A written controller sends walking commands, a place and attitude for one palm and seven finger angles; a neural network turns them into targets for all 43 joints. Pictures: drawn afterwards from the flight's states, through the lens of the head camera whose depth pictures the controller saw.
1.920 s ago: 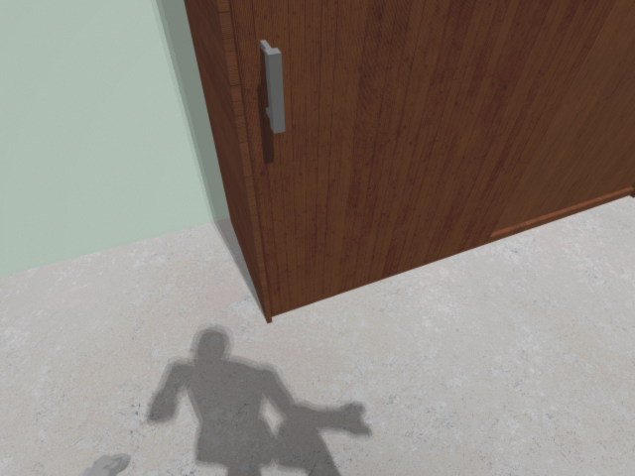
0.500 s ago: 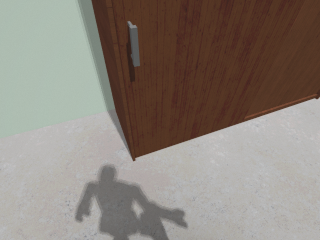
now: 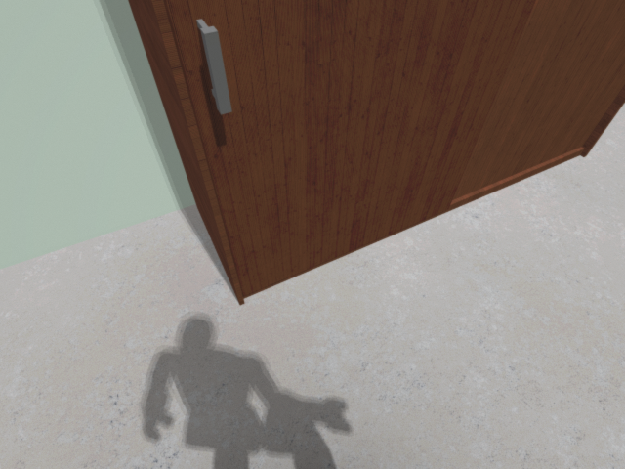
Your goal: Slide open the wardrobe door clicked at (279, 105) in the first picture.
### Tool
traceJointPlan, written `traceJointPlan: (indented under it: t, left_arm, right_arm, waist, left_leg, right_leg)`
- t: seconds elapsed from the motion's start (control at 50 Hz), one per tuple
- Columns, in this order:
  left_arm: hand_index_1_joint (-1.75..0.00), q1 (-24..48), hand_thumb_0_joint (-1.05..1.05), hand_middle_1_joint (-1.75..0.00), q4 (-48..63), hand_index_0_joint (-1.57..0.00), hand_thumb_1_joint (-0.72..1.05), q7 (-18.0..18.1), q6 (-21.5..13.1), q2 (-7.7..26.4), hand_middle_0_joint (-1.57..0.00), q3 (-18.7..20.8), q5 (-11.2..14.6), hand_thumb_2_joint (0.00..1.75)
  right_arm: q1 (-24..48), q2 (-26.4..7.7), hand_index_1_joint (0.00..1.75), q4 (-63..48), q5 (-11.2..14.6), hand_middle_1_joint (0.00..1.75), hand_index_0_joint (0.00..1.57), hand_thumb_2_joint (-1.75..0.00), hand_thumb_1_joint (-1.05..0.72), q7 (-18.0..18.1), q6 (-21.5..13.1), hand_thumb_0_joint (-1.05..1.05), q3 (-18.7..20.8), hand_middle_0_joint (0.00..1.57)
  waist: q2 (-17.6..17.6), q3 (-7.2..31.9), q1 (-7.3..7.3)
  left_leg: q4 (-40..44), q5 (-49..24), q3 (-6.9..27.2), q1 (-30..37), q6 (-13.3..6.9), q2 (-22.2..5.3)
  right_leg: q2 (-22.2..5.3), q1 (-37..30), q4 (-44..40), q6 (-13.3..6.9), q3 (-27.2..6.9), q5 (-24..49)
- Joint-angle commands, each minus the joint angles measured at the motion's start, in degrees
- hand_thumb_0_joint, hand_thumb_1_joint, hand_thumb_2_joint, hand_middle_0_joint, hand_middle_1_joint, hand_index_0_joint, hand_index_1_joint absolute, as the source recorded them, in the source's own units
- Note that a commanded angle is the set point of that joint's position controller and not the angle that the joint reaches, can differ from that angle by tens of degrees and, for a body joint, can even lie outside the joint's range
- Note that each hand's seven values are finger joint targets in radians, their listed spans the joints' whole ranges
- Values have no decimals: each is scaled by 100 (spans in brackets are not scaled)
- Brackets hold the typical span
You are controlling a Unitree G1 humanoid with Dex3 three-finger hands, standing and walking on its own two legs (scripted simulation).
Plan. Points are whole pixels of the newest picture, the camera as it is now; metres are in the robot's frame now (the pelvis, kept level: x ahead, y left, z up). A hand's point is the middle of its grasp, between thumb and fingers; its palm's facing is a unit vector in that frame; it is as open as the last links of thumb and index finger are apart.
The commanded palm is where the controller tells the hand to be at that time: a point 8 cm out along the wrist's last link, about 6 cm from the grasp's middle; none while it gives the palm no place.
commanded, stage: walk to a spot facing it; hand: left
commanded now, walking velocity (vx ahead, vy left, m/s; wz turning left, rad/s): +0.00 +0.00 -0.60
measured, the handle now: (213, 67) +0.73 +0.25 +0.13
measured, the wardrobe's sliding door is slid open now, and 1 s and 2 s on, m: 0.00 0.00 0.00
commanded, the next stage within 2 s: none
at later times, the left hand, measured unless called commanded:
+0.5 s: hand out of the picture +0.07 +0.16 -0.15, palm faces -0.17 -0.95 -0.26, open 7.4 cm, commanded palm none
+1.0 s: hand (202, 451) +0.16 +0.18 -0.16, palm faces -0.50 -0.84 -0.21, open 7.4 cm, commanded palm none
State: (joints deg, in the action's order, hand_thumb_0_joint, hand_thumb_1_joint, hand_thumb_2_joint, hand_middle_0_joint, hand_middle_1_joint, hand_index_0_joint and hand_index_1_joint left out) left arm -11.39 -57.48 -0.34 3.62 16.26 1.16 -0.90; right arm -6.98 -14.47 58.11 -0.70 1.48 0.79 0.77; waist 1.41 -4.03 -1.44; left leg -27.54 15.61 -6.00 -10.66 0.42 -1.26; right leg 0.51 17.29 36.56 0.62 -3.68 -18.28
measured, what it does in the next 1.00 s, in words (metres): steps on the spot, turning right: left foot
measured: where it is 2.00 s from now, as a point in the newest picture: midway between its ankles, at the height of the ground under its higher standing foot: outside the picture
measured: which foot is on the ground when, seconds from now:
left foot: down 0.00-0.12, up 0.14-0.70, down 0.72-1.00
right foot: down 0.00-0.72, up 0.74-1.00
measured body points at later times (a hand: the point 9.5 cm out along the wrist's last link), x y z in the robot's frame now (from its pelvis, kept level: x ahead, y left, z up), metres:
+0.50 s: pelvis -0.01 -0.03 +0.01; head +0.02 -0.06 +0.46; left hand +0.08 +0.21 -0.13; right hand +0.04 -0.31 -0.14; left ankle +0.01 +0.14 -0.67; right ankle +0.00 -0.11 -0.73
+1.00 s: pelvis -0.01 +0.03 +0.01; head +0.03 +0.04 +0.46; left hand +0.19 +0.22 -0.15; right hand -0.10 -0.21 -0.12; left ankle +0.02 +0.13 -0.73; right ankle -0.11 -0.10 -0.66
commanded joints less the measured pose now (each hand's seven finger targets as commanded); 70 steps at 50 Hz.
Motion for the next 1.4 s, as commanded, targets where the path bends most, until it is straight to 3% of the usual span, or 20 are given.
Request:
traceJointPlan:
  t: [0.0,0.06,0.1,0.14,0.24,0.5,0.64,0.66,0.7,0.76,0.82,1.02,1.08,1.14,1.16,1.18,1.2,1.24,1.3,1.38]
  left_arm:
    - [-30,-96,0,-30,639,-20,90,-11,-62,518,-20,275,-11,90]
    - [-30,-996,0,-30,475,-20,90,-54,-146,534,-20,366,-49,90]
    - [-30,-1028,0,-30,554,-20,90,84,-281,1355,-20,490,-81,90]
    - [-30,-693,0,-30,713,-20,90,144,-251,1066,-20,516,-35,90]
    - [-30,-519,0,-30,786,-20,90,123,-342,709,-20,456,13,90]
    - [-30,-787,0,-30,787,-20,90,116,-261,753,-20,545,-54,90]
    - [-30,-88,0,-30,1051,-20,90,98,-168,911,-20,573,-39,90]
    - [-30,13,0,-30,1114,-20,90,97,-169,741,-20,549,-19,90]
    - [-30,-70,0,-30,1247,-20,90,4,-154,394,-20,516,-23,90]
    - [-30,-428,0,-30,946,-20,90,-105,-72,613,-20,657,-136,90]
    - [-30,-320,0,-30,962,-20,90,-179,-31,379,-20,546,-89,90]
    - [-30,611,0,-30,1151,-20,90,-217,-31,92,-20,388,-20,90]
    - [-30,556,0,-30,1158,-20,90,-203,-87,70,-20,388,-17,90]
    - [-30,-132,0,-30,926,-20,90,-207,-208,285,-20,457,-51,90]
    - [-30,-624,0,-30,784,-20,90,-134,-297,920,-20,561,-110,90]
    - [-30,-977,0,-30,712,-20,90,-38,-283,1449,-20,661,-36,90]
    - [-30,-1075,0,-30,701,-20,90,43,-273,1353,-20,672,18,90]
    - [-30,-533,0,-30,795,-20,90,60,-350,992,-20,604,8,90]
    - [-30,-318,0,-30,815,-20,90,35,-519,620,-20,462,1,90]
    - [-30,-727,0,-30,648,-20,90,12,-653,609,-20,459,-8,90]
  right_arm:
    - [20,-1189,30,-530,-44,30,20,-90,-90,67,-73,0,387,20]
    - [333,-1119,30,-674,-30,30,20,-90,-90,39,-12,0,446,20]
    - [170,-450,30,-978,10,30,20,-90,-90,-10,67,0,340,20]
    - [197,-594,30,-896,12,30,20,-90,-90,-9,103,0,405,20]
    - [-10,-458,30,-703,-33,30,20,-90,-90,-24,86,0,401,20]
    - [366,-417,30,-1057,9,30,20,-90,-90,55,39,0,368,20]
    - [-553,-448,30,-976,98,30,20,-90,-90,99,-61,0,385,20]
    - [-861,-566,30,-941,99,30,20,-90,-90,130,-119,0,402,20]
    - [-543,-1315,30,-1130,13,30,20,-90,-90,133,-120,0,508,20]
    - [285,-727,30,-1381,-34,30,20,-90,-90,140,-154,0,279,20]
    - [-75,-671,30,-1286,-55,30,20,-90,-90,121,-184,0,290,20]
    - [-1051,-911,30,-834,-80,30,20,-90,-90,63,-156,0,474,20]
    - [-993,-1004,30,-782,-92,30,20,-90,-90,28,-137,0,535,20]
    - [-999,-929,30,-733,-73,30,20,-90,-90,-30,-111,0,504,20]
    - [-1124,-547,30,-815,-4,30,20,-90,-90,-101,-87,0,410,20]
    - [-515,-298,30,-1192,-62,30,20,-90,-90,-122,-64,0,283,20]
    - [-205,-585,30,-1274,-88,30,20,-90,-90,-104,-46,0,335,20]
    - [-18,-624,30,-1194,-93,30,20,-90,-90,-178,-64,0,387,20]
    - [-397,-517,30,-919,-147,30,20,-90,-90,-233,-92,0,415,20]
    - [-429,-393,30,-911,-124,30,20,-90,-90,-257,-130,0,425,20]
  waist:
    - [-1145,332,60]
    - [-536,640,-394]
    - [2021,343,-267]
    - [1287,319,-158]
    - [320,630,34]
    - [648,744,-195]
    - [704,936,244]
    - [380,1065,406]
    - [-1691,601,263]
    - [-950,255,-198]
    - [-1044,236,-57]
    - [-1265,361,426]
    - [-1463,469,392]
    - [-797,977,12]
    - [864,1306,-237]
    - [2012,972,-513]
    - [1320,774,-555]
    - [1227,125,-312]
    - [465,-19,54]
    - [559,67,54]
  left_leg:
    - [647,-2410,1034,78,-1016,-1988]
    - [-852,-1369,170,-476,-321,-1398]
    - [-3301,1927,140,-2126,285,-21]
    - [-3844,1320,826,-2082,162,-269]
    - [-3700,385,783,-2080,347,-278]
    - [-2277,766,851,-1769,358,-26]
    - [58,108,779,165,94,250]
    - [674,-163,1043,1023,4,-110]
    - [1585,-52,3184,884,-713,-2441]
    - [1408,-735,1970,-521,-803,-1782]
    - [1077,-1608,1001,53,-723,-1273]
    - [649,-2727,397,690,-892,-1788]
    - [360,-2802,222,622,-792,-1910]
    - [-799,-838,-334,-210,-203,-1695]
    - [-2190,820,-798,-1634,161,-1214]
    - [-3523,2375,-417,-3095,383,-509]
    - [-3849,1920,334,-3311,278,-673]
    - [-3991,982,458,-3306,266,-800]
    - [-3551,163,363,-2695,414,-779]
    - [-3213,-257,292,-2784,509,-676]
  right_leg:
    - [-292,366,1289,22,162,-1115]
    - [-301,-818,-430,23,396,645]
    - [-2150,-819,-2044,-803,-2798,2896]
    - [-1803,-450,-2212,-1087,-2368,1297]
    - [-1200,-900,-1825,-920,-1738,1966]
    - [-973,-1120,-1715,-1124,-2517,2342]
    - [-569,-46,-1469,-659,-2664,1845]
    - [-190,600,-983,-400,-2305,1285]
    - [668,2037,1400,191,-428,-1348]
    - [185,1475,3271,371,-254,-524]
    - [70,1743,3449,436,42,-189]
    - [-297,1015,1207,390,682,-575]
    - [-221,595,615,244,810,-594]
    - [-127,-1234,-1114,16,945,286]
    - [-1274,-2594,-1813,-392,-508,-247]
    - [-2343,-2537,-2246,-969,-2676,176]
    - [-2366,-2285,-2397,-1205,-2431,-426]
    - [-1847,-1425,-2699,-1078,-2261,-1556]
    - [-1338,-930,-2472,-934,-1270,40]
    - [-1129,-1198,-2394,-949,-1053,851]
